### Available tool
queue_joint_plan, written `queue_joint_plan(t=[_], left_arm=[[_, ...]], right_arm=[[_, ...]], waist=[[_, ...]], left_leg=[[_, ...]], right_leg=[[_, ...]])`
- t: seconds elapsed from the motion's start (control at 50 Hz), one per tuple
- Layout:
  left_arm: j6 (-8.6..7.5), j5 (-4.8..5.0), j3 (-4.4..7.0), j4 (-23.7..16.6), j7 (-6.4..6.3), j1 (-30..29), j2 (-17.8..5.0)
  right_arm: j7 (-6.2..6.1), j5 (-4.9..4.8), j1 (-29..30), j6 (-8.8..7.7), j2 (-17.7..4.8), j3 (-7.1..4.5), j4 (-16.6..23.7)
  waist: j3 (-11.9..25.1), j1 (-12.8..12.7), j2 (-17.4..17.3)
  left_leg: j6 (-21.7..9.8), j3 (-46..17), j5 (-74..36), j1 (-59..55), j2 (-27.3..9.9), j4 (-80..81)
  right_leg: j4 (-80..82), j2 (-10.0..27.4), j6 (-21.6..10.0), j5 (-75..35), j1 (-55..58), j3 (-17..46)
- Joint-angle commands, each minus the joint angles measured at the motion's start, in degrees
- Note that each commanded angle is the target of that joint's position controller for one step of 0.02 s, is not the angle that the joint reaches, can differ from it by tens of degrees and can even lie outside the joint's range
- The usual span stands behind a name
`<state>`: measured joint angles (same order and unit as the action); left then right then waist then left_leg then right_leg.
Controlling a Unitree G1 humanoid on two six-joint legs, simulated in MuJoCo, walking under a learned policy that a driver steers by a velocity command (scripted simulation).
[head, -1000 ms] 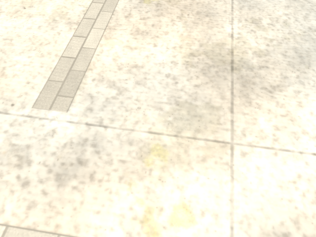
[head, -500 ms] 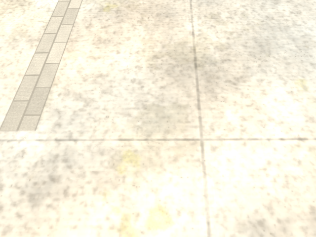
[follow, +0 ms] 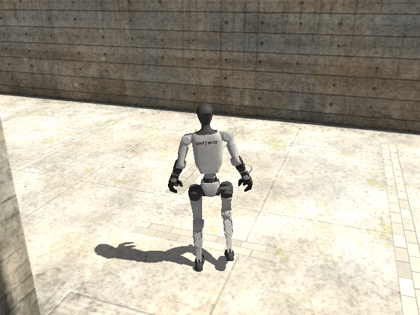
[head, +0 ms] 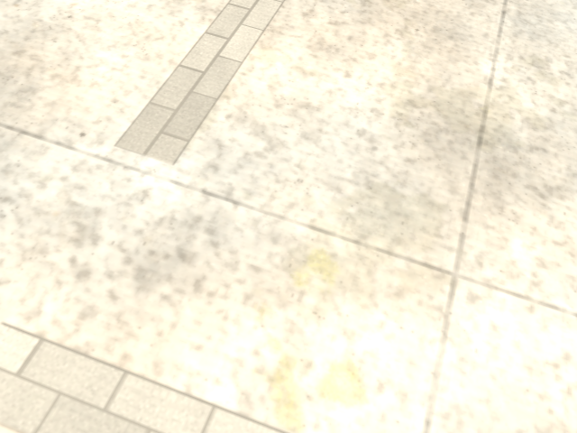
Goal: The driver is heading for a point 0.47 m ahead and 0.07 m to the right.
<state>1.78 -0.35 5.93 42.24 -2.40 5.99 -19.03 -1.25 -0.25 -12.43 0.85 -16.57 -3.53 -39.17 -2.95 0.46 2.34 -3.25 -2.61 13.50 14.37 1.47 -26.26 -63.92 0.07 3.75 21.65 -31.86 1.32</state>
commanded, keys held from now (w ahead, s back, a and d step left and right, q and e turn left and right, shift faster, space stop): q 0.06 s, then e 0.74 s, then q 0.06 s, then w+q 0.14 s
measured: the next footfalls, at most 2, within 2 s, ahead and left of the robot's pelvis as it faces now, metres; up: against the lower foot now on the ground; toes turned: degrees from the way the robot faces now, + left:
right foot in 0.28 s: +0.07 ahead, -0.16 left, +0.00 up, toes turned +3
right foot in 0.84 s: +0.02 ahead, -0.18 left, +0.00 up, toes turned -17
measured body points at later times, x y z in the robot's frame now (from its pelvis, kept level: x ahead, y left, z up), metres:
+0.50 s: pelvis +0.01 -0.02 -0.02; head +0.04 -0.02 +0.43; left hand +0.17 +0.26 -0.12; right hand +0.15 -0.30 -0.12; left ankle +0.00 +0.09 -0.74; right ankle +0.03 -0.16 -0.74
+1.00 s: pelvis +0.01 -0.08 +0.00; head +0.03 -0.11 +0.45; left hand +0.22 +0.13 -0.09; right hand +0.05 -0.39 -0.12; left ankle +0.03 +0.07 -0.66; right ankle -0.02 -0.16 -0.74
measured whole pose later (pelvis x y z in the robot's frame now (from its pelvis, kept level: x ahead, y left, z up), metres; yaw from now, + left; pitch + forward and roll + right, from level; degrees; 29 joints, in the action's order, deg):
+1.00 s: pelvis +0.01 -0.08 +0.00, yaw -14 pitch +2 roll +1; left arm -0.4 0.0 2.3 38.1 -0.1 11.5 -14.1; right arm -0.8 -0.9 -12.9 1.0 -18.4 -4.7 -42.5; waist -0.4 0.4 -2.2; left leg 2.4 0.7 22.7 29.3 -3.6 -62.6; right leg -26.2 -0.8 -3.5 14.4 -13.9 -2.5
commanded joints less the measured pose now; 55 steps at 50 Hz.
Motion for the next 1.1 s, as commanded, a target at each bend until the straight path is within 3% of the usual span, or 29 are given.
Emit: queue_joint_plan(t=[0.02,0.08,0.2,0.24,0.26,0.28,0.3,0.32,0.36,0.4,0.46,0.5,0.52,0.54,0.56,0.58,0.62,0.7,0.76,0.8,0.82,0.84,0.86,0.88,0.9,0.92,0.94,1.02,1.1], left_arm=[[-1.12,0.36,0.8,-4.15,-0.15,-1.46,-3.51],[-1.28,0.46,0.37,-4.23,0.02,-1.93,-2.9],[-1.64,0.65,-0.99,-2.93,1.6,-0.36,-1.35],[-2.06,0.69,-1.28,-2.47,2.01,1.22,-1.17],[-2.27,0.21,-1.22,-2.74,2.05,1.0,-2.41],[-2.45,-0.18,-0.72,-3.57,1.76,1.02,-5.75],[-2.4,0.28,0.17,-4.0,1.62,0.46,-9.92],[-2.28,1.21,0.38,-3.78,1.9,0.29,-9.28],[-2.37,1.15,-0.11,-3.9,1.96,0.57,-6.79],[-2.51,1.14,-0.05,-4.36,1.68,1.41,-6.89],[-1.84,1.33,0.09,-5.7,0.99,1.17,-6.9],[-1.21,1.71,-0.05,-7.5,0.8,-0.43,-5.88],[-0.97,1.83,-0.29,-8.22,0.89,-0.56,-4.89],[-0.8,1.47,-0.42,-8.68,1.12,0.43,-4.15],[-0.65,1.03,0.12,-8.89,1.34,0.47,-5.07],[-0.4,1.32,0.92,-8.63,1.6,0.95,-6.29],[0.5,1.95,0.4,-8.11,1.8,1.83,-3.89],[0.8,1.95,-1.05,-10.42,3.19,-1.43,-1.03],[1.12,2.16,-0.49,-11.47,4.11,-0.86,-2.57],[1.51,1.92,0.26,-10.67,4.21,2.81,-3.15],[1.47,1.52,0.85,-10.1,3.58,5.01,-4.36],[1.12,1.34,2.06,-10.78,2.59,7.27,-9.26],[0.23,-0.78,1.44,-12.18,2.13,6.41,-11.59],[-1.0,-1.5,0.31,-10.69,2.52,9.55,-7.5],[-1.75,-0.63,0.17,-8.38,2.63,10.38,-7.11],[-2.16,0.48,0.13,-7.34,2.47,9.42,-6.48],[-2.49,1.04,-0.41,-6.97,2.21,7.49,-5.47],[-5.04,-0.44,-0.95,-5.72,1.34,7.5,-3.74],[-6.59,-0.43,-0.59,-3.93,1.12,9.36,-3.51]], right_arm=[[-0.72,-0.11,1.77,-0.87,-9.21,-2.26,4.77],[-1.08,-0.06,1.71,-0.34,-9.63,-2.39,4.98],[0.23,1.69,3.51,-0.47,-4.77,0.11,3.12],[0.65,1.33,4.73,-0.68,-4.74,0.48,2.03],[0.66,1.19,3.09,-1.02,-5.05,0.4,1.15],[0.45,1.86,1.81,-1.48,-5.7,0.19,1.06],[0.37,2.44,-1.16,-1.9,-6.71,-0.35,0.98],[-0.12,2.53,0.32,-1.98,-6.26,-0.3,1.24],[-1.06,1.66,3.97,-1.39,-6.13,-0.82,1.96],[-1.29,1.18,4.0,-0.48,-5.05,-1.12,2.71],[-0.74,1.0,2.59,-0.45,-3.74,-1.6,3.02],[-0.39,1.09,0.47,-0.52,-5.33,-2.55,2.54],[-0.36,1.16,-0.38,-0.42,-6.96,-3.11,2.52],[-0.34,1.51,-0.81,-0.48,-8.55,-3.47,2.71],[-0.63,1.88,-0.14,-0.96,-7.58,-3.02,3.79],[-0.87,1.87,0.39,-1.41,-6.99,-2.59,4.47],[-1.16,0.85,4.5,-1.72,-7.72,-2.84,4.79],[-1.67,0.69,3.24,-0.52,-9.18,-3.55,4.09],[-1.2,-0.31,1.88,-0.21,-10.85,-4.2,3.39],[-0.79,-1.55,2.88,-0.47,-10.66,-4.16,3.21],[-0.38,-1.52,-0.18,-0.86,-8.77,-3.51,1.8],[0.01,0.77,-1.48,-1.16,-5.58,-2.29,2.23],[0.06,2.54,0.7,-1.26,-2.89,-0.82,4.52],[-0.08,0.65,3.39,-1.0,-6.91,-1.91,3.91],[0.22,-0.88,3.29,-0.79,-7.93,-2.28,3.23],[0.27,-0.94,3.5,-0.7,-7.86,-2.5,2.55],[0.13,-0.6,4.56,-0.51,-8.5,-2.7,2.23],[0.52,-1.28,1.94,-1.73,-6.98,-2.74,0.3],[0.69,-1.12,2.36,-2.65,-4.97,-2.46,0.32]], waist=[[7.31,-0.51,-8.64],[7.14,0.18,-9.87],[6.62,1.34,-11.06],[5.07,-0.58,-9.71],[4.4,-0.61,-7.99],[5.21,0.61,-4.62],[5.61,3.83,1.94],[5.96,2.77,6.08],[5.9,1.11,7.64],[6.25,0.62,8.84],[7.51,0.8,6.95],[7.24,1.06,0.11],[6.08,0.9,-6.54],[5.59,0.7,-13.5],[6.16,1.17,-14.39],[5.8,0.76,-9.26],[3.7,-1.21,-6.34],[5.68,1.28,-10.35],[7.45,1.61,-12.18],[7.9,-0.78,-11.62],[8.49,-1.22,-8.34],[10.46,-1.06,3.93],[12.68,-0.9,14.69],[16.49,-5.15,7.19],[12.18,-4.4,6.55],[8.95,-3.9,4.83],[5.37,-3.51,5.37],[2.09,-2.0,4.28],[1.08,-2.17,2.72]], left_leg=[[-9.75,-14.33,-23.02,-10.36,-12.73,7.09],[-9.53,-15.23,-18.74,-11.33,-12.45,6.62],[-9.33,-12.49,-15.98,-3.1,-11.81,5.65],[-7.59,-11.57,-13.7,-1.24,-10.81,4.25],[-5.38,-11.09,-11.04,-1.04,-9.38,3.64],[-2.63,-9.44,-6.4,-0.78,-6.79,0.71],[-0.33,-5.31,-1.97,0.33,-2.11,-1.71],[2.01,-1.38,-0.77,-1.01,0.24,-3.5],[3.28,0.84,-0.27,-1.31,0.61,-7.38],[2.83,0.99,0.85,0.24,0.97,-8.95],[1.65,1.01,1.42,-1.21,0.59,-7.49],[-0.51,-1.76,-2.69,-5.21,-3.62,-2.34],[-3.5,-7.16,-7.26,-7.39,-8.84,1.7],[-8.91,-15.49,-15.68,-9.1,-17.91,5.59],[-14.24,-20.44,-25.27,-9.63,-25.08,6.66],[-15.88,-19.79,-30.11,-9.27,-26.27,6.3],[-11.5,-10.46,-27.73,-8.85,-21.39,5.78],[-9.04,0.33,-28.45,-9.43,-16.94,4.63],[-8.07,2.02,-27.28,-9.83,-18.55,2.49],[-5.15,4.57,-23.26,-7.34,-18.09,-2.18],[-2.05,6.76,-18.27,-2.34,-15.67,-7.43],[3.42,11.03,-1.81,9.86,-10.79,-20.36],[7.6,7.9,27.22,20.94,-4.46,-32.75],[7.84,1.12,27.11,19.96,-5.6,-39.45],[7.11,1.4,23.84,23.24,-6.05,-41.05],[6.17,1.13,18.74,25.62,-7.07,-39.62],[5.72,0.8,13.6,26.66,-7.48,-38.12],[4.94,-1.55,-0.57,27.9,-6.24,-37.31],[5.79,-4.56,-5.58,31.22,-5.77,-31.18]], right_leg=[[2.27,0.19,1.09,-3.46,-4.74,2.53],[10.45,0.34,1.99,-4.21,-3.36,2.76],[24.94,2.61,0.92,-3.21,13.31,0.05],[36.17,1.72,-0.57,-10.55,19.0,-1.18],[40.73,2.02,-1.53,-17.47,21.16,0.04],[39.41,5.49,-2.86,-29.96,23.04,4.65],[36.4,7.93,-6.04,-36.57,22.79,7.92],[37.74,8.57,-9.27,-31.03,19.63,10.39],[39.87,9.68,-11.14,-26.55,17.62,15.11],[39.55,10.13,-12.36,-26.39,17.77,18.12],[37.77,8.85,-12.1,-24.37,15.8,19.23],[31.92,4.33,-8.48,-19.28,9.97,13.88],[25.6,0.26,-5.57,-13.35,4.64,8.55],[18.13,-2.65,-3.31,-1.89,-0.12,3.33],[4.91,-1.05,-1.86,14.04,-3.44,2.63],[-3.87,0.04,-1.2,15.52,-5.18,4.44],[-1.67,2.59,-0.31,8.8,-6.21,4.24],[11.46,2.46,0.65,3.04,1.44,-1.86],[21.57,1.01,-0.8,0.86,7.81,-5.02],[32.7,-1.05,-3.2,-7.48,15.12,-7.47],[39.2,-2.06,-5.25,-13.88,23.32,-5.28],[40.99,7.77,-8.96,-35.1,35.27,8.74],[40.72,24.03,-21.71,-52.73,35.69,25.84],[43.51,24.12,-25.78,-38.32,32.53,24.64],[46.33,20.55,-23.05,-19.69,31.66,21.05],[48.68,17.36,-19.46,-1.0,30.35,19.17],[51.22,16.06,-17.24,7.0,27.77,18.29],[56.83,14.86,-15.08,4.73,27.48,12.55],[58.34,15.68,-14.65,-1.59,31.23,6.61]])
